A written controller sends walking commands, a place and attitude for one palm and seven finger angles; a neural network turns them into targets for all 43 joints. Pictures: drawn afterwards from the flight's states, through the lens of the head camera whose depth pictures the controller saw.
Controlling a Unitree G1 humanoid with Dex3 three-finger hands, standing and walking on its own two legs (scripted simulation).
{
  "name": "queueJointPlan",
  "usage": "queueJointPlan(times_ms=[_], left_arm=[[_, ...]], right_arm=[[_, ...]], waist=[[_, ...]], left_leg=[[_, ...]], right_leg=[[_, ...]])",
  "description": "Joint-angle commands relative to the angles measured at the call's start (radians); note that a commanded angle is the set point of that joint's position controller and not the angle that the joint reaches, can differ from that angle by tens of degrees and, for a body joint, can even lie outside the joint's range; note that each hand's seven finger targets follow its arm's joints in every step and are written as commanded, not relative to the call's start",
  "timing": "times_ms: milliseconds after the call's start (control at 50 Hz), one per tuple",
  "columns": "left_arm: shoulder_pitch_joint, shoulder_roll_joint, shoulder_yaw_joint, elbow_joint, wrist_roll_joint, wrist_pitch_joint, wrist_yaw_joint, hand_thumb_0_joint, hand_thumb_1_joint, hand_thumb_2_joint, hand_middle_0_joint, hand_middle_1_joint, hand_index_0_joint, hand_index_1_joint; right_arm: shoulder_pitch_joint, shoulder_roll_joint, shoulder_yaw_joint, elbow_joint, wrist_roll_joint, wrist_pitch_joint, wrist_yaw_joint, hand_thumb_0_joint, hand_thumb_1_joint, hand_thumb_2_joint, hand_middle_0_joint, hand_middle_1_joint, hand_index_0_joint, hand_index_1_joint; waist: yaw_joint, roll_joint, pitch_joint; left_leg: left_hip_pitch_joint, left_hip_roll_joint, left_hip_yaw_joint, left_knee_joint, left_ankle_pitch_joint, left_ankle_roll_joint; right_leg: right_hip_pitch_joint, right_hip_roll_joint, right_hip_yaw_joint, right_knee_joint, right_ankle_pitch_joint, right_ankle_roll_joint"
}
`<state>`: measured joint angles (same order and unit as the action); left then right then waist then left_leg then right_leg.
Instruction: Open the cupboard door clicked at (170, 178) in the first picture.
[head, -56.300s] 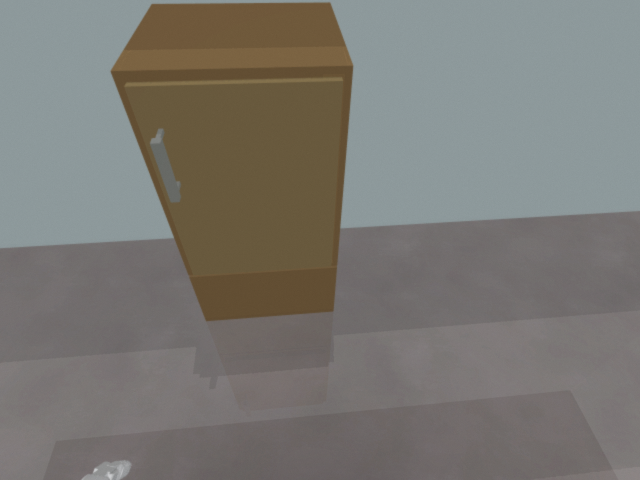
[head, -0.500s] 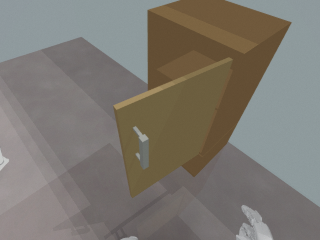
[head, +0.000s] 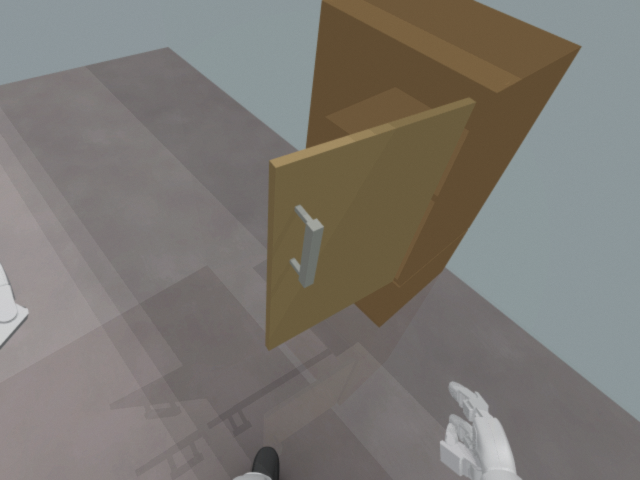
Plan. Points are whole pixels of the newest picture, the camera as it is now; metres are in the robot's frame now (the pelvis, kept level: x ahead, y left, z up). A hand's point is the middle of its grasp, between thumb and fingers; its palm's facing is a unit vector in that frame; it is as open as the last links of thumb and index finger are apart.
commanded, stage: stop stepping back and stand still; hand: left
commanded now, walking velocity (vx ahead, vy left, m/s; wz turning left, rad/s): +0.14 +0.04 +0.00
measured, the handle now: (303, 247) +0.48 +0.08 -0.04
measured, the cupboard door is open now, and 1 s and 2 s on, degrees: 81 81 81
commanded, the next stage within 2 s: let the arm hang, fingers relaxed in 1.50 s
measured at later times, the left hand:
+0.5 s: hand out of the picture +0.07 +0.23 +0.16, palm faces +0.35 -0.82 -0.46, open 7.4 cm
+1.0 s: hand out of the picture +0.06 +0.24 +0.16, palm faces +0.42 -0.78 -0.47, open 7.4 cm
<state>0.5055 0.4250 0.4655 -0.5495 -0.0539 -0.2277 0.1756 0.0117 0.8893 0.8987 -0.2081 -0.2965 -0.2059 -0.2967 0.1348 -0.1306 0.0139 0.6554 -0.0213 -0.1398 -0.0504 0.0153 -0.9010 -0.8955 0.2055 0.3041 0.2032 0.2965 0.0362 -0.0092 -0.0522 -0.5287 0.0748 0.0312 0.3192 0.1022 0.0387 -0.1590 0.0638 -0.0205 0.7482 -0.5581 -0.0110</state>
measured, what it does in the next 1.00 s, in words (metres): walks backwards: right foot, then right foot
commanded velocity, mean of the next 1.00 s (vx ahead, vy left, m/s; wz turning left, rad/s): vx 0.18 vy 0.02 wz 0.00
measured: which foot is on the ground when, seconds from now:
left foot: down 0.00-0.40, up 0.42-0.68, down 0.70-1.00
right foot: up 0.00-0.06, down 0.08-0.22, up 0.24-0.38, down 0.40-1.00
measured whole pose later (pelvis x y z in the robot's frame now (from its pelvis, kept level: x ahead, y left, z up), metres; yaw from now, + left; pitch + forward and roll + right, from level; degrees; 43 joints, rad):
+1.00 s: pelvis -0.15 -0.01 -0.01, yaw -2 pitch -2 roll +0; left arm 0.50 0.37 0.38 -0.43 0.00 -0.19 0.14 0.01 0.89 0.90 -0.21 -0.30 -0.21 -0.30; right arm 0.24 -0.18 0.02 0.70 -0.01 -0.11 -0.06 0.02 -0.90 -0.90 0.21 0.30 0.20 0.30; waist 0.01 0.03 0.00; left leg -0.38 0.03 0.01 0.94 -0.43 0.00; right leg -0.31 0.02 -0.12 0.63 -0.29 -0.08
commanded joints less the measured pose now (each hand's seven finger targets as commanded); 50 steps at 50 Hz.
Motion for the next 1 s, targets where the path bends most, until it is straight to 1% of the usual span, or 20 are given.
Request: queueJointPlan(times_ms=[0,60,80,120,160,200,220,280,340,360,380,400,480,620,640,680,700,840,900,980], left_arm=[[-0.076,0.203,0.062,-0.304,-0.010,-0.069,-0.009,0.000,0.900,0.900,-0.200,-0.300,-0.200,-0.300],[-0.051,0.339,0.187,-0.388,-0.017,-0.078,-0.001,0.000,0.900,0.900,-0.200,-0.300,-0.200,-0.300],[-0.030,0.404,0.265,-0.410,-0.021,-0.082,0.012,0.000,0.900,0.900,-0.200,-0.300,-0.200,-0.300],[0.008,0.276,0.196,-0.340,-0.015,-0.039,-0.013,0.000,0.900,0.900,-0.200,-0.300,-0.200,-0.300],[0.039,0.228,0.180,-0.233,-0.025,-0.012,-0.014,0.000,0.900,0.900,-0.200,-0.300,-0.200,-0.300],[-0.041,0.180,0.118,-0.124,-0.022,-0.004,-0.013,0.000,0.900,0.900,-0.200,-0.300,-0.200,-0.300],[-0.047,0.230,0.150,-0.048,-0.008,-0.009,-0.002,0.000,0.900,0.900,-0.200,-0.300,-0.200,-0.300],[-0.056,0.204,0.121,-0.006,0.000,0.006,-0.003,0.000,0.900,0.900,-0.200,-0.300,-0.200,-0.300],[0.052,0.141,0.047,-0.049,0.008,0.023,-0.013,0.000,0.900,0.900,-0.200,-0.300,-0.200,-0.300],[0.065,0.148,0.039,-0.093,0.020,0.025,-0.018,0.000,0.900,0.900,-0.200,-0.300,-0.200,-0.300],[0.065,0.201,0.073,-0.148,0.027,0.023,-0.017,0.000,0.900,0.900,-0.200,-0.300,-0.200,-0.300],[-0.016,0.208,0.059,-0.212,0.025,0.009,-0.022,0.000,0.900,0.900,-0.200,-0.300,-0.200,-0.300],[-0.144,0.274,0.123,-0.188,0.047,-0.031,-0.019,0.000,0.900,0.900,-0.200,-0.300,-0.200,-0.300],[-0.104,0.173,0.076,-0.058,0.048,-0.046,0.018,0.000,0.900,0.900,-0.200,-0.300,-0.200,-0.300],[-0.085,0.152,0.061,-0.064,0.042,-0.048,0.018,0.000,0.900,0.900,-0.200,-0.300,-0.200,-0.300],[-0.025,0.113,0.042,-0.070,0.031,-0.055,0.017,0.000,0.900,0.900,-0.200,-0.300,-0.200,-0.300],[-0.050,0.128,0.047,-0.074,0.039,-0.047,0.017,0.000,0.900,0.900,-0.200,-0.300,-0.200,-0.300],[-0.062,0.158,0.058,-0.073,0.046,-0.014,0.000,0.000,0.900,0.900,-0.200,-0.300,-0.200,-0.300],[-0.101,0.215,0.082,-0.099,0.044,-0.006,0.004,0.000,0.900,0.900,-0.200,-0.300,-0.200,-0.300],[-0.076,0.217,0.120,-0.116,0.035,-0.036,0.001,0.000,0.900,0.900,-0.200,-0.300,-0.200,-0.300]], right_arm=[[-0.015,-0.173,-0.053,-0.128,0.002,-0.048,-0.009,0.000,-0.900,-0.900,0.200,0.300,0.200,0.300],[-0.061,-0.156,-0.028,-0.141,0.002,-0.024,-0.013,0.000,-0.900,-0.900,0.200,0.300,0.200,0.300],[-0.070,-0.161,-0.015,-0.156,-0.009,-0.025,-0.013,0.000,-0.900,-0.900,0.200,0.300,0.200,0.300],[-0.042,-0.163,-0.037,-0.179,0.029,-0.028,-0.020,0.000,-0.900,-0.900,0.200,0.300,0.200,0.300],[-0.002,-0.177,-0.030,-0.154,0.033,-0.026,-0.038,0.000,-0.900,-0.900,0.200,0.300,0.200,0.300],[0.005,-0.211,-0.031,-0.143,0.027,-0.044,-0.041,0.000,-0.900,-0.900,0.200,0.300,0.200,0.300],[0.006,-0.197,-0.025,-0.134,0.016,-0.054,-0.046,0.000,-0.900,-0.900,0.200,0.300,0.200,0.300],[-0.001,-0.206,-0.045,-0.141,0.018,-0.038,-0.046,0.000,-0.900,-0.900,0.200,0.300,0.200,0.300],[-0.027,-0.209,-0.055,-0.166,0.020,-0.020,-0.040,0.000,-0.900,-0.900,0.200,0.300,0.200,0.300],[-0.028,-0.200,-0.059,-0.176,0.022,-0.010,-0.034,0.000,-0.900,-0.900,0.200,0.300,0.200,0.300],[-0.030,-0.193,-0.064,-0.174,0.029,0.004,-0.027,0.000,-0.900,-0.900,0.200,0.300,0.200,0.300],[-0.049,-0.215,-0.067,-0.154,0.010,0.009,-0.026,0.000,-0.900,-0.900,0.200,0.300,0.200,0.300],[-0.004,-0.181,-0.048,-0.135,0.007,-0.012,-0.031,0.000,-0.900,-0.900,0.200,0.300,0.200,0.300],[0.047,-0.171,-0.048,-0.120,0.001,-0.065,-0.081,0.000,-0.900,-0.900,0.200,0.300,0.200,0.300],[0.061,-0.179,-0.050,-0.130,0.003,-0.071,-0.081,0.000,-0.900,-0.900,0.200,0.300,0.200,0.300],[0.063,-0.221,-0.064,-0.159,0.015,-0.070,-0.071,0.000,-0.900,-0.900,0.200,0.300,0.200,0.300],[0.063,-0.209,-0.059,-0.154,0.017,-0.066,-0.059,0.000,-0.900,-0.900,0.200,0.300,0.200,0.300],[0.009,-0.210,-0.055,-0.134,0.017,-0.055,-0.035,0.000,-0.900,-0.900,0.200,0.300,0.200,0.300],[-0.014,-0.188,-0.059,-0.152,0.020,-0.039,-0.031,0.000,-0.900,-0.900,0.200,0.300,0.200,0.300],[-0.007,-0.171,-0.048,-0.131,0.018,-0.028,-0.020,0.000,-0.900,-0.900,0.200,0.300,0.200,0.300]], waist=[[-0.026,0.248,-0.177],[-0.013,-0.083,-0.107],[-0.004,-0.036,-0.162],[-0.034,-0.136,-0.101],[-0.079,0.106,-0.074],[-0.078,0.381,-0.006],[-0.067,0.342,-0.014],[-0.034,0.136,0.000],[-0.019,0.169,-0.009],[-0.015,0.018,0.029],[-0.014,-0.253,0.052],[-0.030,-0.238,0.116],[-0.084,-0.062,0.065],[-0.044,-0.058,-0.025],[-0.052,0.000,-0.035],[-0.050,0.298,-0.001],[-0.057,0.241,0.032],[-0.047,0.162,0.081],[-0.041,-0.212,0.053],[-0.049,-0.024,0.003]], left_leg=[[0.412,0.052,-0.065,-0.101,-0.447,-0.115],[0.401,-0.069,0.022,0.500,-0.326,-0.072],[0.310,-0.058,0.011,0.550,-0.360,-0.065],[0.237,-0.045,-0.021,0.455,-0.299,-0.046],[0.443,-0.049,-0.022,0.204,-0.109,-0.022],[0.406,0.164,-0.372,-0.052,-0.301,0.074],[0.307,0.217,-0.480,-0.164,-0.628,0.077],[0.018,0.157,-0.283,-0.237,-0.811,0.001],[-0.147,0.054,-0.096,-0.084,-0.803,-0.044],[-0.174,-0.034,0.002,0.201,-0.749,-0.054],[-0.087,-0.124,0.037,0.671,-0.597,-0.057],[-0.143,-0.116,-0.027,0.927,-0.513,-0.070],[-0.040,-0.012,-0.014,0.862,-0.377,-0.057],[0.273,-0.076,0.108,0.145,-0.512,0.001],[0.340,-0.070,0.081,0.051,-0.530,0.010],[0.452,0.191,-0.308,-0.063,-0.594,0.109],[0.415,0.284,-0.386,-0.079,-0.455,0.154],[0.032,0.130,-0.060,0.097,-0.559,0.057],[-0.047,-0.074,0.023,0.645,-0.631,-0.022],[0.066,-0.020,-0.030,0.649,-0.491,-0.042]], right_leg=[[-0.037,0.005,-0.040,-0.458,0.042,-0.064],[-0.302,-0.322,0.207,-0.588,0.282,-0.145],[-0.201,-0.362,0.204,-0.527,0.511,-0.175],[-0.093,-0.265,0.119,-0.374,0.543,-0.145],[-0.173,-0.152,0.004,-0.175,0.532,-0.035],[-0.274,-0.023,-0.021,0.125,0.010,0.016],[-0.249,-0.029,0.027,0.219,-0.039,0.005],[0.005,0.001,-0.068,0.132,-0.004,-0.018],[0.227,0.003,-0.101,-0.152,0.000,-0.041],[0.153,-0.090,0.028,-0.325,-0.053,-0.076],[-0.153,-0.352,0.422,-0.608,-0.259,-0.140],[-0.322,-0.479,0.594,-0.710,-0.329,-0.170],[-0.392,-0.335,0.289,-0.617,-0.288,-0.121],[-0.121,-0.262,0.190,-0.458,-0.075,-0.104],[-0.128,-0.217,0.158,-0.374,-0.043,-0.079],[-0.341,-0.065,0.001,-0.034,0.085,-0.004],[-0.398,-0.061,-0.042,0.106,0.060,0.016],[0.038,-0.067,-0.064,-0.195,0.225,0.015],[-0.028,-0.397,0.519,-0.535,0.064,-0.159],[-0.073,-0.360,0.330,-0.487,0.265,-0.155]])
